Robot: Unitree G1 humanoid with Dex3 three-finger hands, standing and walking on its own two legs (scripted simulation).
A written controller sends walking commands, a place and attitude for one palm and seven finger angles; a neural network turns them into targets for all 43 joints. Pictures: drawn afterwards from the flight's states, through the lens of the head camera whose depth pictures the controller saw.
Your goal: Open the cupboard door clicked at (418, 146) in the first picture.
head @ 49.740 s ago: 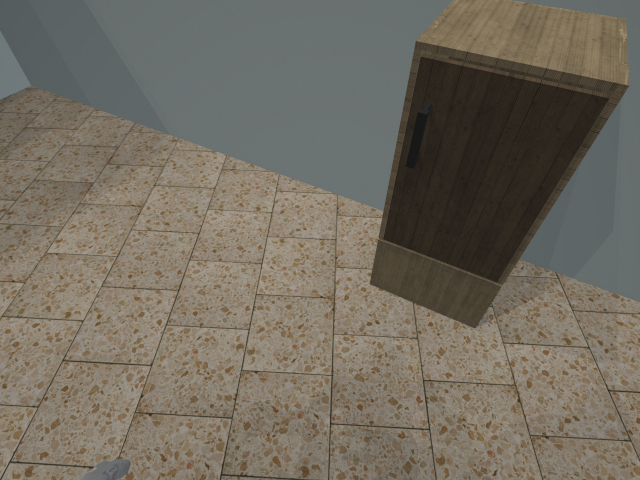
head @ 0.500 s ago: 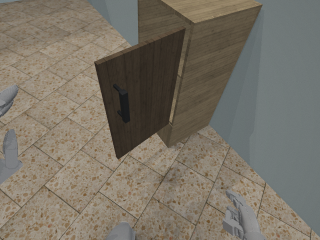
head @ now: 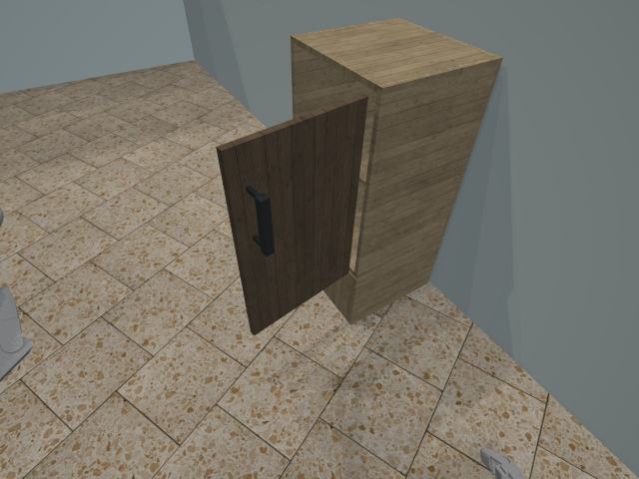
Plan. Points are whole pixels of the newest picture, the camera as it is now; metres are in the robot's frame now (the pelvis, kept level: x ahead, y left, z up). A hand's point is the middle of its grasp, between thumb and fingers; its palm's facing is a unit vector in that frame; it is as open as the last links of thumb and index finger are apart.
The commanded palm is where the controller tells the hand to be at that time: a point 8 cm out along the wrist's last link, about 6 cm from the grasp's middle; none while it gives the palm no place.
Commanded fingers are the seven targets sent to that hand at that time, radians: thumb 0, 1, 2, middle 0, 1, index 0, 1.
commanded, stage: stop stepping back and stand still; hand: left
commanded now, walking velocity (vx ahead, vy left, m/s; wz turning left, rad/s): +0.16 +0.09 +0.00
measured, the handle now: (259, 221) +0.62 +0.16 -0.05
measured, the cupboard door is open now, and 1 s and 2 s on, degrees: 98 98 98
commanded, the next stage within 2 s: let the arm hang, fingers relaxed in 0.90 s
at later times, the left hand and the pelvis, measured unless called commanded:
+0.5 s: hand out of the picture +0.19 +0.31 +0.16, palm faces +0.39 -0.78 -0.48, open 7.4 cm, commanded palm +0.13 +0.35 +0.18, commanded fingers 0.00 0.90 0.90 -0.20 -0.30 -0.20 -0.30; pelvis -0.02 +0.05 +0.00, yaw +0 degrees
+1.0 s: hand out of the picture +0.16 +0.33 +0.15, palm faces +0.41 -0.78 -0.48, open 7.4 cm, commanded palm none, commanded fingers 0.00 0.90 0.90 -0.20 -0.30 -0.20 -0.30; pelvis -0.04 +0.06 +0.00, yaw +1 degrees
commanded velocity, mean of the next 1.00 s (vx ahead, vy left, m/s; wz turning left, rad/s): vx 0.01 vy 0.00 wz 0.00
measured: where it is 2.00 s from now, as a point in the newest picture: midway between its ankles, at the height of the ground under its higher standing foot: outside the picture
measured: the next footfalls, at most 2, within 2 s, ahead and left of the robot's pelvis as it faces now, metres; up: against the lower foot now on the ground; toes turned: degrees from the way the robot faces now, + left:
left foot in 0.14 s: +0.05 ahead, +0.16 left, +0.00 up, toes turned +6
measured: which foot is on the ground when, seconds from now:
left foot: up 0.00-0.12, down 0.14-1.00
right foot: down 0.00-1.00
